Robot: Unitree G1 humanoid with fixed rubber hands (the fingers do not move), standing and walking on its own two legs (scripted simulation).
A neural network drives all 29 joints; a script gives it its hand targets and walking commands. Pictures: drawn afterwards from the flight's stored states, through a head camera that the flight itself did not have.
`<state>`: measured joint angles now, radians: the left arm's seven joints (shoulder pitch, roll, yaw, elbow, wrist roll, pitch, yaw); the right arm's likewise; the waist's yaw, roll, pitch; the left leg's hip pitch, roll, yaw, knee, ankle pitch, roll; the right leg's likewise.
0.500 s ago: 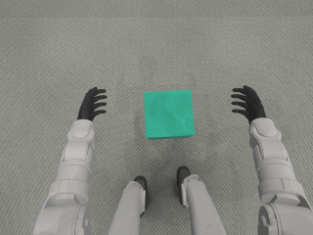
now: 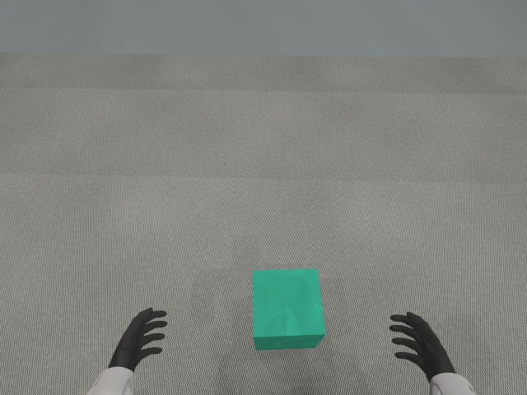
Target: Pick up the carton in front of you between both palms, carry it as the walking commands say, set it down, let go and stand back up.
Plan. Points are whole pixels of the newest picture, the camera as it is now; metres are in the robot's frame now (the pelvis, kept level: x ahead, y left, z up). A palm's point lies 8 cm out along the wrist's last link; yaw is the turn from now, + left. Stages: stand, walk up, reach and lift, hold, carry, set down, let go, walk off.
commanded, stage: let go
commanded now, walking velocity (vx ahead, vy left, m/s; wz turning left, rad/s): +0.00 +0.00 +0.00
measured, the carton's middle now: (285, 311) +0.40 -0.04 -0.65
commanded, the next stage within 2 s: stand in 0.48 s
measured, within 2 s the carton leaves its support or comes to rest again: neither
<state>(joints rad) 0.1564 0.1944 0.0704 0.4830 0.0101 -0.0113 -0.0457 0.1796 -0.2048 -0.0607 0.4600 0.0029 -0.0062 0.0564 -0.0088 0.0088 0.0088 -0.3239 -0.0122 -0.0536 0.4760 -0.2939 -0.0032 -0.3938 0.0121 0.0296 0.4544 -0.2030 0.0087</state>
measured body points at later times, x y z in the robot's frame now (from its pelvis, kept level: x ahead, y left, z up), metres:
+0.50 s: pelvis +0.00 +0.00 +0.00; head +0.01 +0.00 +0.45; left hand +0.17 +0.23 -0.08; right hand +0.17 -0.24 -0.07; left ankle -0.04 +0.12 -0.74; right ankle +0.01 -0.12 -0.74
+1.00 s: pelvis +0.05 +0.00 -0.02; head +0.05 +0.00 +0.43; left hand +0.16 +0.25 -0.14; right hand +0.10 -0.27 -0.13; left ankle -0.04 +0.12 -0.74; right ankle +0.01 -0.12 -0.74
